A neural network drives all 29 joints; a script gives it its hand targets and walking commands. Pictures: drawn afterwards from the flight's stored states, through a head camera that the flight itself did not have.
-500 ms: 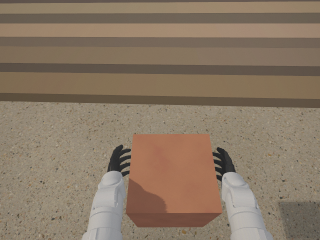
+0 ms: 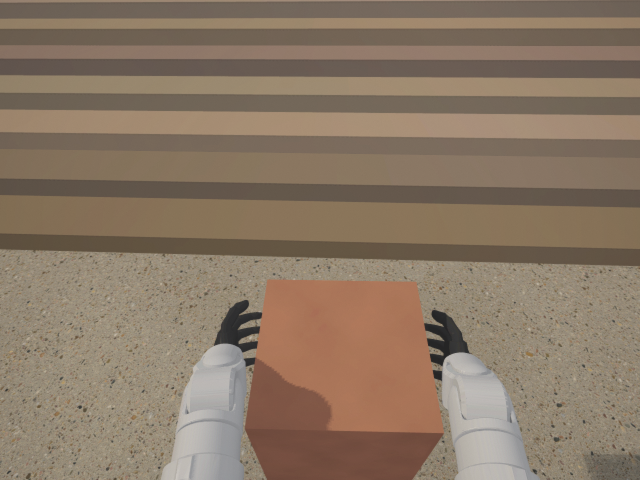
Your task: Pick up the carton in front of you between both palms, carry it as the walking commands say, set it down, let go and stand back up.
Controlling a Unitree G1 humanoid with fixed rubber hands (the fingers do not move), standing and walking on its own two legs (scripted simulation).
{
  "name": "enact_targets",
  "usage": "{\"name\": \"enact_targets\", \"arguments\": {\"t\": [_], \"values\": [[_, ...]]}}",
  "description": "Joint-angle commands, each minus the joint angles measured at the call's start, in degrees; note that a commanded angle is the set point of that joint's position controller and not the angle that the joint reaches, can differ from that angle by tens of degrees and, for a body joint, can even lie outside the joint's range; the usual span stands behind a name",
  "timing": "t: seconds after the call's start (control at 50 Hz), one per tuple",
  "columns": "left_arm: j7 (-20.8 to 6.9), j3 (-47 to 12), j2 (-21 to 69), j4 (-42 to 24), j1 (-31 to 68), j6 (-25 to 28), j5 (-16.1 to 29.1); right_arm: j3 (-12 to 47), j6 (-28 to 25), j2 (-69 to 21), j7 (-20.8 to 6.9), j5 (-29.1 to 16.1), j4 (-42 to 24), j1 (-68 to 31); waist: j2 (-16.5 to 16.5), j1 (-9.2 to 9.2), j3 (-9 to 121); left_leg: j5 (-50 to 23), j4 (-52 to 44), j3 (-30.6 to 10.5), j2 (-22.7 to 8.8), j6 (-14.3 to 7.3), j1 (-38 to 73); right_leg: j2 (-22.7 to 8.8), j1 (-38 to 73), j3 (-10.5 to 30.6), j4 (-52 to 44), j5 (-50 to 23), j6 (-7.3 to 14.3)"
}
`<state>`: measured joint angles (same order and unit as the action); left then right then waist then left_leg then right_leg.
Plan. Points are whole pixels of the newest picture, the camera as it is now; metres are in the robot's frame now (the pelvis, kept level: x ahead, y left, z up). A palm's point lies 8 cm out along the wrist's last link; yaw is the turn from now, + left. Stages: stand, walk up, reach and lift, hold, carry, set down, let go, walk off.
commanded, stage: reach and lift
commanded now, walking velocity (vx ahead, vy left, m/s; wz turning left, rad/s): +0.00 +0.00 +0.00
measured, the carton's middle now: (339, 387) +0.30 +0.00 -0.05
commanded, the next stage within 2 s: hold in 0.72 s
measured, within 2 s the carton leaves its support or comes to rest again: neither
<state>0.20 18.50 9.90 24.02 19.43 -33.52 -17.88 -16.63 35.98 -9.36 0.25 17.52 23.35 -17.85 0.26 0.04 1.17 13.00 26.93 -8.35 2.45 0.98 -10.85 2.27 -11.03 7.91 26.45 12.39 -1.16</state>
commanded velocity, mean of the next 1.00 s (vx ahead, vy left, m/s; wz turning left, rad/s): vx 0.00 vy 0.00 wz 0.00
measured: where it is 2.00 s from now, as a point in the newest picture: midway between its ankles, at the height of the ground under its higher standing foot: outside the picture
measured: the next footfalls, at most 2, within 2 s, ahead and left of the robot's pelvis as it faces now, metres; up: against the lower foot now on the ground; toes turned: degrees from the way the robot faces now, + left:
none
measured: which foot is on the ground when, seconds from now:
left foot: down 0.00-1.00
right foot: down 0.00-1.00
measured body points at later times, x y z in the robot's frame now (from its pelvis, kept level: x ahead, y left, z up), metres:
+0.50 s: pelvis +0.02 +0.00 +0.01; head -0.02 +0.00 +0.46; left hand +0.32 +0.15 +0.03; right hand +0.32 -0.15 +0.02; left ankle +0.02 +0.13 -0.74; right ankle +0.03 -0.13 -0.74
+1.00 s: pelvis +0.01 +0.00 +0.01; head -0.04 +0.00 +0.45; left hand +0.31 +0.15 +0.05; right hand +0.31 -0.15 +0.05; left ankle +0.02 +0.13 -0.74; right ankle +0.03 -0.13 -0.74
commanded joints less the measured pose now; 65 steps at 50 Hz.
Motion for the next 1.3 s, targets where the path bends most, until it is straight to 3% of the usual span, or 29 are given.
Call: {"name": "enact_targets", "arguments": {"t": [0.0, 0.42, 0.68, 0.78, 0.92, 1.28], "values": [[-15.6, -31.1, 56.6, 4.1, 27.9, -0.1, 13.1, 31.4, -3.2, -54.5, -15.1, -14.4, -1.9, -35.7, 0.0, -0.05, 13.8, -2.7, -5.4, 4.8, 2.6, -0.4, 2.3, 3.0, 4.5, -5.0, -4.6, -1.6, 0.6], [-15.3, -33.4, 54.3, -2.7, 20.6, -2.6, 14.4, 33.7, -0.4, -53.4, -14.2, -15.9, -8.2, -27.4, -0.3, -0.02, 14.7, -14.0, -7.6, 4.7, 3.4, 0.2, 7.4, 3.4, 10.1, -4.3, -7.3, -13.7, -0.3], [-14.9, -34.4, 54.1, -5.8, 19.4, -4.5, 15.3, 34.5, 1.5, -52.2, -14.3, -16.5, -11.2, -26.3, 0.1, 0.13, 13.2, -14.9, -8.5, 4.3, 3.4, 0.4, 8.6, 3.6, 10.7, -4.4, -8.0, -13.6, -0.1], [-14.5, -38.2, 54.8, -10.6, 19.6, -6.0, 17.8, 38.8, 2.9, -52.8, -14.2, -19.0, -16.0, -27.0, 0.1, -0.11, 16.0, -18.5, -8.9, 4.0, 3.3, 0.7, 11.1, 3.7, 12.7, -4.3, -8.4, -16.9, -0.4], [-14.6, -33.9, 51.9, -7.7, 19.7, -8.8, 15.5, 34.0, 5.7, -50.0, -14.2, -16.6, -12.8, -26.2, 0.0, -0.01, 7.5, -8.5, -10.8, 4.7, 3.0, 0.3, 8.4, 3.4, 10.1, -4.6, -10.2, -7.0, 0.2], [-15.8, -33.3, 53.4, -5.5, 25.6, -8.0, 15.4, 33.5, 5.0, -52.7, -14.9, -16.5, -10.2, -31.9, -0.2, -0.19, 10.7, -6.7, -9.8, 5.1, 2.9, 0.0, 8.1, 3.1, 10.5, -4.7, -9.4, -5.8, 0.1]]}}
